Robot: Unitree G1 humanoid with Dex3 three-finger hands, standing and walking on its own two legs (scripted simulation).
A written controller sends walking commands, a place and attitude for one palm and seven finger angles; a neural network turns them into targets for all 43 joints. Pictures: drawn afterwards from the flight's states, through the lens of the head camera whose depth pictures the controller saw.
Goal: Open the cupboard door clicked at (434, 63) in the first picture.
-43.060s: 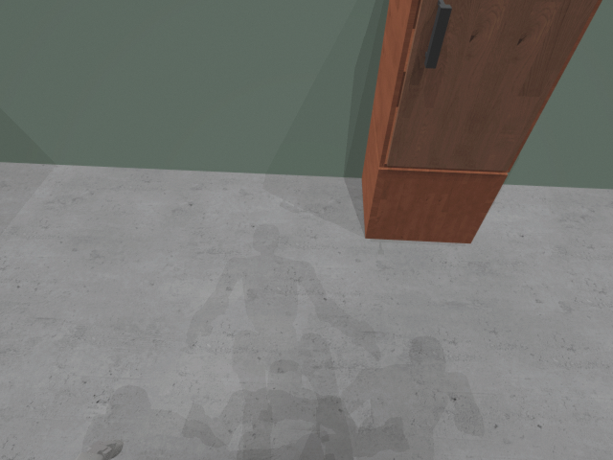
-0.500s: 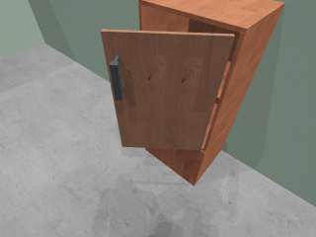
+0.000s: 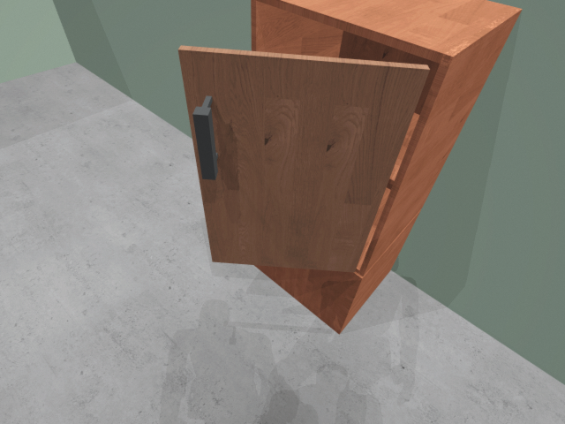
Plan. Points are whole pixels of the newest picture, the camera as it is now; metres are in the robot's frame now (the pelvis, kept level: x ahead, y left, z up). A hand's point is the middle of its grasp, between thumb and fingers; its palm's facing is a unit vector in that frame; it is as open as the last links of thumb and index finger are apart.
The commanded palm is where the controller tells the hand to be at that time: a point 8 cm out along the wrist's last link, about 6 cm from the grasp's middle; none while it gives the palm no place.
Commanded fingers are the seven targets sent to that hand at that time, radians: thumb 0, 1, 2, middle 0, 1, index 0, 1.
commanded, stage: come to a stop and stand still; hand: left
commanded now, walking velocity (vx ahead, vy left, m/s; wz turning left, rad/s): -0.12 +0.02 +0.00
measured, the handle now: (209, 138) +0.57 +0.18 +0.10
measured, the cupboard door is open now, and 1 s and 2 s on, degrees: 39 39 39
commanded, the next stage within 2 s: look again from close up in 0.84 s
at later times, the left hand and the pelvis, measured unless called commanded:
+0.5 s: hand out of the picture +0.01 +0.20 -0.18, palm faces -0.01 -0.97 -0.23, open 7.3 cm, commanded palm none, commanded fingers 0.00 0.90 0.90 -0.20 -0.30 -0.20 -0.30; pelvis -0.03 +0.01 +0.00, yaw -1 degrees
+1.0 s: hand out of the picture -0.04 +0.19 -0.17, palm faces +0.00 -0.98 -0.19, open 7.4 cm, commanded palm none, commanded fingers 0.00 0.90 0.90 -0.20 -0.30 -0.20 -0.30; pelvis -0.03 +0.01 +0.00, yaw +0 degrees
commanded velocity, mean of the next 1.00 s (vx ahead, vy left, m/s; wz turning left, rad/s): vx -0.02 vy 0.01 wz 0.00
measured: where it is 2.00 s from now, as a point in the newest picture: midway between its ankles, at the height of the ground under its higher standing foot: outside the picture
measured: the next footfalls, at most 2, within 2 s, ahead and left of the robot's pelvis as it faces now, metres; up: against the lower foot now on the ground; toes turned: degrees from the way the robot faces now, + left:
none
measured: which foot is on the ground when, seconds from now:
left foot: down 0.00-1.00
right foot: down 0.00-1.00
